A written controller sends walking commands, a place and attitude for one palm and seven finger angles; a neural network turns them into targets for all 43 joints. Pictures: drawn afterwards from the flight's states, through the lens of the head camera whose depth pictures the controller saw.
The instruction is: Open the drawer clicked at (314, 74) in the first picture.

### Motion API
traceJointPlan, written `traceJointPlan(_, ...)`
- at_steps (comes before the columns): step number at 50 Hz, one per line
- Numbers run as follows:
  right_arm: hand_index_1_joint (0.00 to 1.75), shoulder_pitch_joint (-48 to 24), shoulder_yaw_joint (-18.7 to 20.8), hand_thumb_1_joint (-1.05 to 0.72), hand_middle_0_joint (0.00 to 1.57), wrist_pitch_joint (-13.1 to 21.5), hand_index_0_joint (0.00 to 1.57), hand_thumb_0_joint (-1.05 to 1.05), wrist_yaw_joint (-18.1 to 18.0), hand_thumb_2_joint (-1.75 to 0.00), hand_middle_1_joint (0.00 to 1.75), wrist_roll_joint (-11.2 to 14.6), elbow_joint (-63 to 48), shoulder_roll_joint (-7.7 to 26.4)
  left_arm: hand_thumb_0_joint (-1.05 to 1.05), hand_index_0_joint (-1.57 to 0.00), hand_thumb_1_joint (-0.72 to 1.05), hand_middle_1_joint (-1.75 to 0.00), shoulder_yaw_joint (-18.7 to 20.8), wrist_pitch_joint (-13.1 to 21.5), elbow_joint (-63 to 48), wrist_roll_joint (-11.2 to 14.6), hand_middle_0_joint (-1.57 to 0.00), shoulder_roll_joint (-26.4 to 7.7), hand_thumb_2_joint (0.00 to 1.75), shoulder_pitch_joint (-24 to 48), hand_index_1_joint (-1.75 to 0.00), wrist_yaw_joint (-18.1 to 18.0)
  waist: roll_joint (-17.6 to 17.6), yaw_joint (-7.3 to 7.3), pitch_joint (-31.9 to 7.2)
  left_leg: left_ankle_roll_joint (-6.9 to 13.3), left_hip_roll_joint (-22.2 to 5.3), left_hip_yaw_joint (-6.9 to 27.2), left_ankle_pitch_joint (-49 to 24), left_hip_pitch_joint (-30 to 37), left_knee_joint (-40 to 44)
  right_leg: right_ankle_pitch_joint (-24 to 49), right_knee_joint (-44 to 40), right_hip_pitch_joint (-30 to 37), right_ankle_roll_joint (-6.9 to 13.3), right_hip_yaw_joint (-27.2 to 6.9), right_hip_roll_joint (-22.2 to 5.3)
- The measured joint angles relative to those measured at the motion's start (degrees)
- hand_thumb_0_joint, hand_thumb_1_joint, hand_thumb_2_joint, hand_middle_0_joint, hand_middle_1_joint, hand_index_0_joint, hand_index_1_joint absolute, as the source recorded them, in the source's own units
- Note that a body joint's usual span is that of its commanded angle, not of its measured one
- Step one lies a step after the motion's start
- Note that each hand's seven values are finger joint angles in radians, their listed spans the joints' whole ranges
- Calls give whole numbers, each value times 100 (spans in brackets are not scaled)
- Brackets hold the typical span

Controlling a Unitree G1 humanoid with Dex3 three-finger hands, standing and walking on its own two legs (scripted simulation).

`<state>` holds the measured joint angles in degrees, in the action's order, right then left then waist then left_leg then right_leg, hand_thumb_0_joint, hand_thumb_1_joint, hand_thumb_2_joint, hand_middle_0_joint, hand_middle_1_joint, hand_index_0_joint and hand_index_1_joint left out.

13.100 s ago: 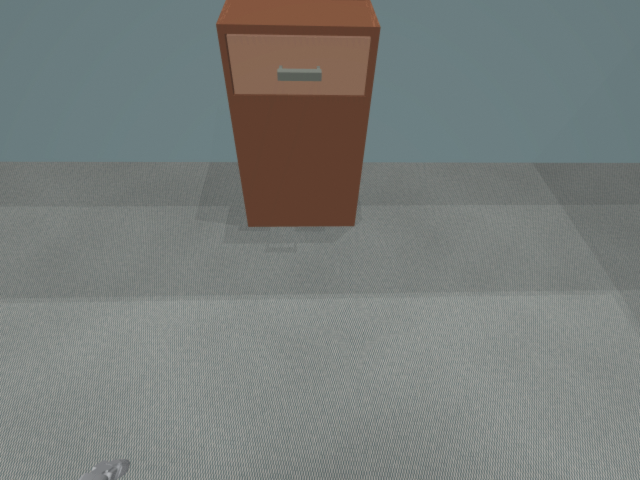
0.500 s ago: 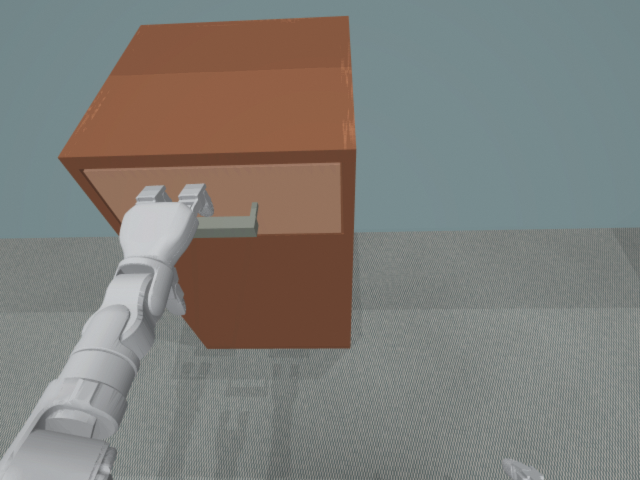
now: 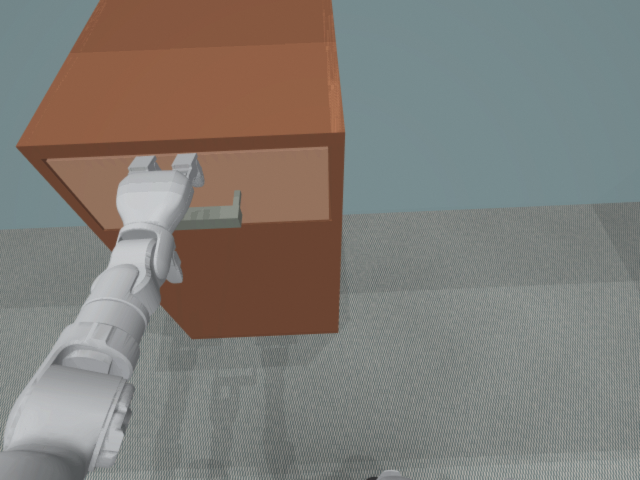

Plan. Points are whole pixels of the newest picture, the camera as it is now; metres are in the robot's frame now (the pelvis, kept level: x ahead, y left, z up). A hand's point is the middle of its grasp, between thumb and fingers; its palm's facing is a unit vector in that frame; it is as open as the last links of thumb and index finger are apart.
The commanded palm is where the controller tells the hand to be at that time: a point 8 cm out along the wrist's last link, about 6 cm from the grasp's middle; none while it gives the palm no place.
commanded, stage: move the hooked fingers above the handle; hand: left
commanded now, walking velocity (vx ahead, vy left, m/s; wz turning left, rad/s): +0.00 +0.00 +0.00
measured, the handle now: (201, 207) +0.53 +0.21 -0.04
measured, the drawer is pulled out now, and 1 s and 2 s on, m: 0.00 0.00 0.00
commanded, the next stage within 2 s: none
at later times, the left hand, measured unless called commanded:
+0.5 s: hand (177, 218) +0.46 +0.22 +0.02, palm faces -0.08 +0.01 -1.00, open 13.8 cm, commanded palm +0.44 +0.20 +0.08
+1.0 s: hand (189, 229) +0.44 +0.20 +0.02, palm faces -0.14 -0.03 -0.99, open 13.8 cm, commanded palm +0.44 +0.20 +0.08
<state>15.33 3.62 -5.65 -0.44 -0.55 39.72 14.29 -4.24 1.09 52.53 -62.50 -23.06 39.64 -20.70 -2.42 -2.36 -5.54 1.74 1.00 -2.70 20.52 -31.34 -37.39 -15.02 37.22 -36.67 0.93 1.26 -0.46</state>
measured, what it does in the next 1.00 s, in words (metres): stands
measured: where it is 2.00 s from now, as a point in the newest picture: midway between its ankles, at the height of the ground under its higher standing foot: outside the picture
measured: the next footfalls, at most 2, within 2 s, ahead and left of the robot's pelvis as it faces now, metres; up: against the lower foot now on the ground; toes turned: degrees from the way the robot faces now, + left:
none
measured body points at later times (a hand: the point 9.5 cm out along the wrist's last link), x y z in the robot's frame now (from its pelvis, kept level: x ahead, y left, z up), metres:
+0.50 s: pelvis +0.00 +0.00 +0.00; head +0.09 -0.02 +0.44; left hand +0.46 +0.21 +0.07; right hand +0.04 -0.27 -0.15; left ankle -0.03 +0.10 -0.72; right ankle +0.02 -0.11 -0.72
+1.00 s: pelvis +0.00 -0.01 +0.00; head +0.08 -0.02 +0.44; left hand +0.45 +0.19 +0.07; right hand +0.07 -0.27 -0.14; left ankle -0.03 +0.10 -0.72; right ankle +0.02 -0.11 -0.72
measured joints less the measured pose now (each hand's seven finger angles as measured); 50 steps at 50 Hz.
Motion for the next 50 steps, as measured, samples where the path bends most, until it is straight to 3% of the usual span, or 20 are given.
traceJointPlan(4,30,122,21,-91,20,-49,20,1,35,-90,30,11,58,-6,0,-32,-49,-120,-109,-176,253,103,-32,64,30,129,-120,135,-60,-12,-30,12,-7,1,10,-35,-1,6,-28,-22,-14,0,8)
traceJointPlan(9,30,227,-12,-91,20,-56,21,1,-6,-90,30,-9,83,-40,0,-32,-49,-120,-145,61,340,82,-32,132,30,219,-120,265,-19,-101,-26,13,-14,14,35,-85,-43,-16,3,-65,-9,14,14)
traceJointPlan(14,30,255,-23,-91,20,-41,21,1,10,-90,30,-79,92,-19,0,-32,-49,-120,33,266,381,-91,-33,104,30,345,-120,-34,17,-212,-83,3,-34,-3,104,-291,-207,-68,155,-275,4,0,30)
traceJointPlan(19,30,205,-14,-91,20,-87,21,1,77,-90,30,-94,102,48,0,-32,-49,-120,215,-98,605,-106,-32,-28,30,494,-120,-280,-42,-249,-106,2,-61,-63,140,-451,-300,-74,242,-460,5,-57,60)
traceJointPlan(24,30,242,5,-91,20,-118,20,1,51,-90,30,-13,80,55,0,-32,-49,-120,137,-369,761,112,-32,-107,30,430,-120,49,-88,-182,-90,5,-76,-85,89,-341,-162,-17,108,-359,-1,-81,82)
traceJointPlan(29,30,352,51,-91,20,-85,21,1,-32,-90,30,-16,49,18,0,-32,-49,-120,-109,81,279,200,-32,17,30,86,-120,384,-56,-90,-102,-12,-66,6,59,-156,-59,-15,-12,-131,10,6,67)
traceJointPlan(34,30,229,20,-91,20,-76,21,1,-19,-90,30,-66,74,28,0,-32,-49,-120,-91,488,8,-28,-33,165,30,-26,-120,1,2,-100,-128,-27,-50,68,112,-149,-162,-90,92,-104,28,66,44)
traceJointPlan(37,30,51,-33,-91,20,-96,21,1,25,-90,30,-84,73,42,0,-32,-49,-120,77,292,134,-133,-33,121,30,96,-120,-319,11,-144,-125,-30,-50,46,128,-225,-232,-107,180,-198,37,46,43)
traceJointPlan(40,30,-80,-47,-91,20,-116,20,1,52,-90,30,-61,47,45,0,-32,-49,-120,110,-169,416,-114,-32,1,30,286,-120,-426,-32,-149,-104,-31,-54,18,104,-266,-225,-77,183,-253,37,18,49)
traceJointPlan(43,30,-100,-41,-91,20,-129,20,1,42,-90,30,7,22,35,0,-32,-49,-120,-10,-542,719,61,-32,-58,30,435,-120,-186,-85,-103,-80,-28,-53,8,46,-215,-124,-18,85,-205,30,6,52)
traceJointPlan(45,30,-53,-49,-91,20,-125,20,1,6,-90,30,41,5,22,0,-32,-49,-120,-151,-595,784,216,-32,-50,30,454,-120,119,-94,-73,-66,-25,-48,23,7,-147,-44,12,6,-130,25,20,48)
traceJointPlan(48,30,51,-62,-91,20,-95,21,1,-75,-90,30,40,-15,-1,0,-32,-49,-120,-309,-285,602,357,-32,13,30,348,-120,534,-65,-58,-42,-26,-39,73,-14,-57,9,17,-55,-18,27,67,37)
traceJointPlan(50,30,113,-64,-91,20,-71,21,1,-126,-90,30,17,-28,-9,0,-32,-49,-120,-326,86,372,310,-32,67,30,221,-120,643,-27,-65,-43,-30,-36,95,5,-45,-16,-7,-36,5,31,90,32)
